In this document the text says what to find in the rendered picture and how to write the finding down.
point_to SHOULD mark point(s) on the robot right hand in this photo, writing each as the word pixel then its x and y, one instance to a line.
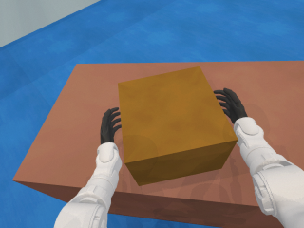
pixel 234 108

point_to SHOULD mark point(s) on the robot left hand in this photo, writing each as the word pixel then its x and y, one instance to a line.
pixel 107 131

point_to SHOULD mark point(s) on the pedestal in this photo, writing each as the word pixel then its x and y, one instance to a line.
pixel 62 158

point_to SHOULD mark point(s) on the right robot forearm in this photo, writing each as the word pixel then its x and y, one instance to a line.
pixel 255 151

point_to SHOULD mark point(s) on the carton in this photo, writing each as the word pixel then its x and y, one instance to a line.
pixel 173 126

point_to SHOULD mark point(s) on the robot left upper arm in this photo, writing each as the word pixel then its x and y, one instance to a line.
pixel 82 215

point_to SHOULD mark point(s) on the left robot forearm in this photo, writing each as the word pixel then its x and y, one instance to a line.
pixel 102 184

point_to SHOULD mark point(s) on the robot right upper arm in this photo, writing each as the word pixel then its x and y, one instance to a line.
pixel 280 192

